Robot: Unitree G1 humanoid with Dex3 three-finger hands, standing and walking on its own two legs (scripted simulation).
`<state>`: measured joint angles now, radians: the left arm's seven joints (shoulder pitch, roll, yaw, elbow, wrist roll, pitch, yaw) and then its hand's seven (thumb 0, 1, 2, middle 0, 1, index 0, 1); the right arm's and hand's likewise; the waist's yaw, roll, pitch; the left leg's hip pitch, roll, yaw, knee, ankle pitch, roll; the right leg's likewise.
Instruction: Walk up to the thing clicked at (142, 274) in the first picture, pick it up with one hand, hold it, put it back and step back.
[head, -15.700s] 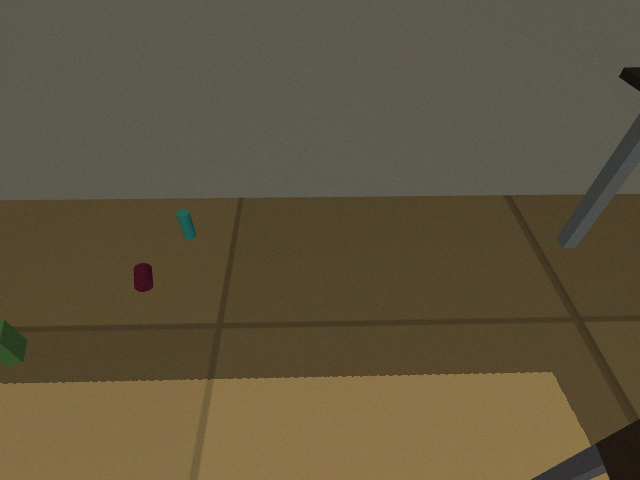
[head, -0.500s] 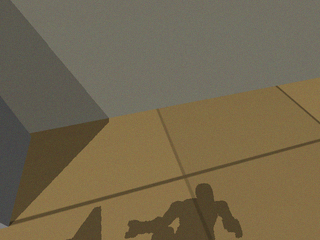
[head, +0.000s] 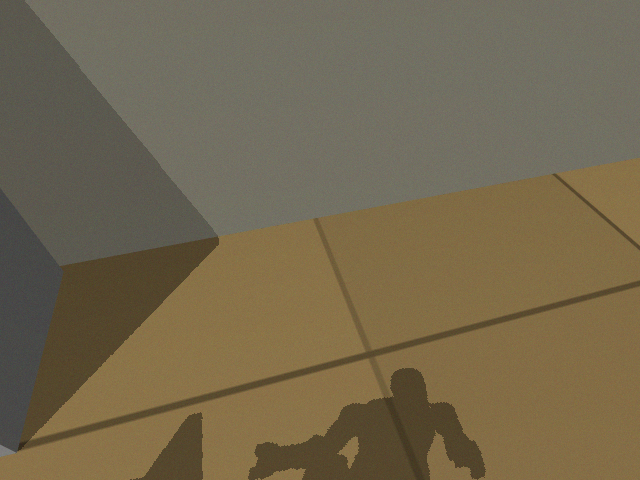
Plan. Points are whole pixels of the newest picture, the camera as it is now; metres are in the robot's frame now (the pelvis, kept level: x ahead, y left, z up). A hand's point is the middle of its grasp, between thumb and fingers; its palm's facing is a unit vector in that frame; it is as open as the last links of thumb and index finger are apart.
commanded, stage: stand
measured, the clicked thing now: out of the picture -0.74 -0.90 -0.75
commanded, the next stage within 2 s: walk up in 0.50 s
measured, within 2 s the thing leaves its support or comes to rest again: neither
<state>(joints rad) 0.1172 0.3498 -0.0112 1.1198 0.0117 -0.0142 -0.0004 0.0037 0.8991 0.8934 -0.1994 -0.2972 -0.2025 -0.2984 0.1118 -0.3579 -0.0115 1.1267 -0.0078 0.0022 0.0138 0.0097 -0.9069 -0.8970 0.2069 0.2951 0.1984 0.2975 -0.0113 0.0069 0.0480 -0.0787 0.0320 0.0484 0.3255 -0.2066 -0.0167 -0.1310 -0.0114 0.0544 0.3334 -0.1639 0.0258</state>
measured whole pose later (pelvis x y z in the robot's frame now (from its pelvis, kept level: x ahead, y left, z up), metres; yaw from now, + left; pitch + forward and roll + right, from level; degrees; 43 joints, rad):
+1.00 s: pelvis +0.11 -0.02 -0.01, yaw -8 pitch -3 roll -2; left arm 0.39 0.35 0.05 0.91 0.02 -0.06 -0.03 0.00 0.90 0.89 -0.20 -0.30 -0.20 -0.30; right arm 0.22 -0.45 -0.08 0.90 -0.04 0.01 0.08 0.01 -0.91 -0.90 0.21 0.29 0.20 0.30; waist 0.05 0.09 0.10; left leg -0.45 0.04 -0.08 0.89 -0.39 -0.01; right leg -0.11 0.04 0.03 0.40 -0.24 -0.02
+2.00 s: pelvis +0.44 +0.07 -0.05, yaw -56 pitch -2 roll -1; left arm 0.17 0.46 0.06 0.66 0.02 0.08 -0.01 0.01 0.90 0.89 -0.20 -0.30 -0.20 -0.30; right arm 0.23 -0.38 -0.04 0.69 -0.01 -0.01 -0.03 0.01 -0.90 -0.90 0.21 0.30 0.20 0.30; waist 0.00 -0.06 0.18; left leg -0.42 0.12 0.08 0.85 -0.39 -0.02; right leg -0.64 0.07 0.12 1.37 -0.47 0.00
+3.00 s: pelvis +0.42 +0.08 -0.03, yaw -103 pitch -1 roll -2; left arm 0.26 0.47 0.06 0.76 0.03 -0.02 0.00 0.01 0.90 0.89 -0.20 -0.30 -0.20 -0.30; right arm 0.25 -0.48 -0.10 0.72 -0.02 0.04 0.07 0.01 -0.90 -0.90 0.21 0.30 0.20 0.30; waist -0.06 0.08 0.11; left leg -0.30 0.20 0.29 0.78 -0.42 0.01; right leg -0.35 -0.01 -0.06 0.64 -0.27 -0.01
